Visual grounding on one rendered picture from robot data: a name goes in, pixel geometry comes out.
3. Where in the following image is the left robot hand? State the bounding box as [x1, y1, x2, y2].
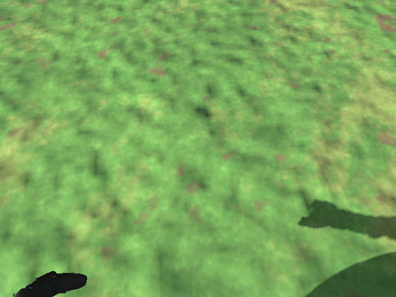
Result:
[13, 271, 87, 297]

